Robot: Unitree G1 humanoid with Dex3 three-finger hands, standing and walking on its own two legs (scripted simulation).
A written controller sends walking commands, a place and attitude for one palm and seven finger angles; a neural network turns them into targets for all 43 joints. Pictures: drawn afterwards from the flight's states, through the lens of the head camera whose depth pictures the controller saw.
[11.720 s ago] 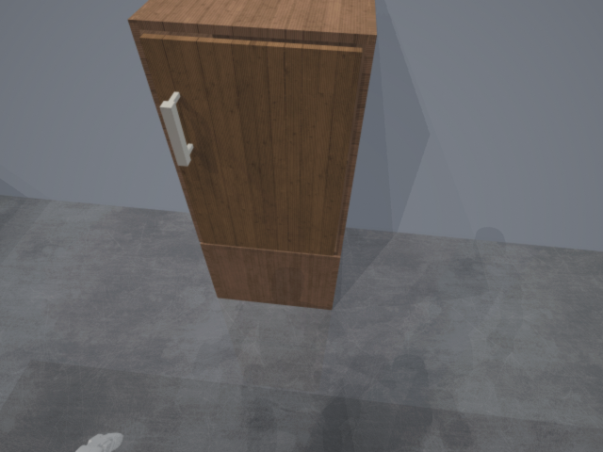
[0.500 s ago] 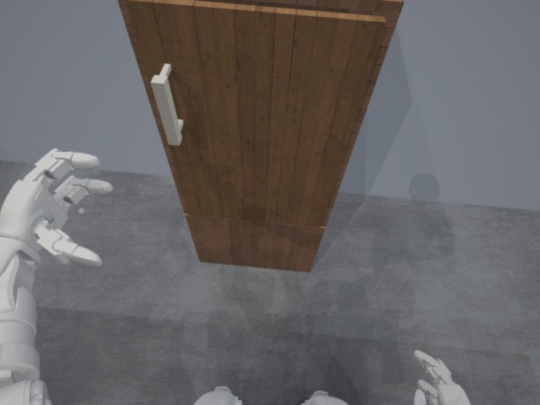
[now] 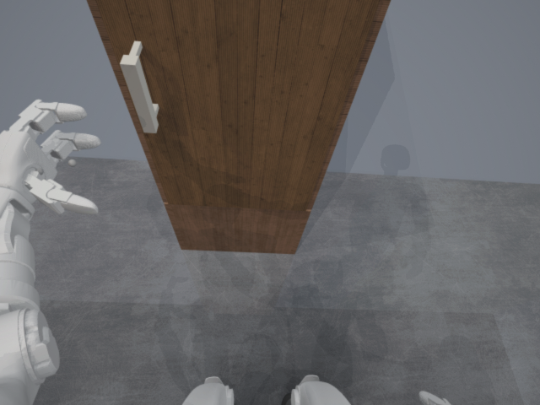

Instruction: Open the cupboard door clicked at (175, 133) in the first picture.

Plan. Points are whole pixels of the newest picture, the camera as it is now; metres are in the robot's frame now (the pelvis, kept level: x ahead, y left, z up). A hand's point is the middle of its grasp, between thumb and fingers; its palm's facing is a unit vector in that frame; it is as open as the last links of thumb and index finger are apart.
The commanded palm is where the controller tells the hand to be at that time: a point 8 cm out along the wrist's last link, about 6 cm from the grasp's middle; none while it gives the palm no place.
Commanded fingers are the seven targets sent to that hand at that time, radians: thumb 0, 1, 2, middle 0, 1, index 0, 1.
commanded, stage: move the hooked fingers beside the handle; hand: left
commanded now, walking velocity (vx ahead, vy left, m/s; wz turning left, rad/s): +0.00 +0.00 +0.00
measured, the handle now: (144, 89) +0.59 +0.21 +0.07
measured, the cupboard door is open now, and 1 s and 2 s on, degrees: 0 0 0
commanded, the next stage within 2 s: slide the fingers in behind the handle in 1.52 s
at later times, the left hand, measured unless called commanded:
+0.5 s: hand (86, 122) +0.50 +0.27 +0.09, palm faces -0.05 -1.00 -0.01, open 14.0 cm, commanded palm +0.50 +0.31 +0.08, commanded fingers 0.00 -0.50 0.30 -0.30 -1.20 -0.30 -1.20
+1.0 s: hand (97, 104) +0.55 +0.27 +0.07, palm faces -0.03 -1.00 -0.01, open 14.0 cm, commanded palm +0.54 +0.31 +0.08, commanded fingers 0.00 -0.50 0.30 -0.30 -1.20 -0.30 -1.20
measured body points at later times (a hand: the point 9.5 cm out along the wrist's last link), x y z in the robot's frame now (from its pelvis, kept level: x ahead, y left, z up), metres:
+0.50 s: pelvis +0.00 +0.01 -0.01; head +0.14 +0.04 +0.42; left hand +0.50 +0.33 +0.09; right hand +0.00 -0.27 -0.10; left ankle +0.01 +0.07 -0.69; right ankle +0.02 -0.12 -0.69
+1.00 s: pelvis +0.01 +0.01 -0.02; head +0.18 +0.04 +0.40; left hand +0.55 +0.33 +0.08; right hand -0.04 -0.25 -0.10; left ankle +0.01 +0.07 -0.69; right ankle +0.02 -0.12 -0.69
